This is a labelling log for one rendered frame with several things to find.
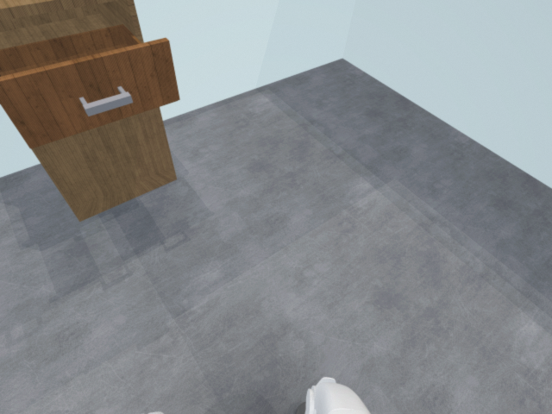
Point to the handle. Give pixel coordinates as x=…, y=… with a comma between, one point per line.
x=108, y=103

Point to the drawer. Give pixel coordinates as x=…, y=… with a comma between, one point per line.
x=41, y=82

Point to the robot right thigh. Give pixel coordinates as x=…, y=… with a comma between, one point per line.
x=333, y=398

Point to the cabinet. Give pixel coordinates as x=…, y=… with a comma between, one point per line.
x=103, y=167

